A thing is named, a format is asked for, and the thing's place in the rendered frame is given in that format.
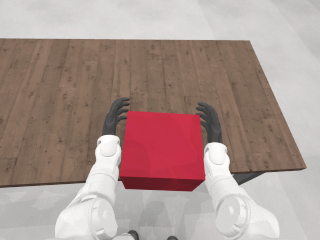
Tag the left robot foot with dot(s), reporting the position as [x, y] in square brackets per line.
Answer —
[134, 234]

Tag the carton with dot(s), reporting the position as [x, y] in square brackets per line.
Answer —
[162, 151]

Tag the table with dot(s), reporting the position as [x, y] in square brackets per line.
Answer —
[55, 95]

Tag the robot left forearm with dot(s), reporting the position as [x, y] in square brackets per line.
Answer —
[103, 177]

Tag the robot right forearm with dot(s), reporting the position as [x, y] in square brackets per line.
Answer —
[218, 179]

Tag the robot right hand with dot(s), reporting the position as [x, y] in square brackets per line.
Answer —
[212, 124]

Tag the right robot upper arm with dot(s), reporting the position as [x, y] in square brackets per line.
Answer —
[241, 219]

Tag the robot left hand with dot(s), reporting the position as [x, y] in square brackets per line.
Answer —
[111, 120]

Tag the left robot upper arm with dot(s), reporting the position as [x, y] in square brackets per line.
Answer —
[90, 220]

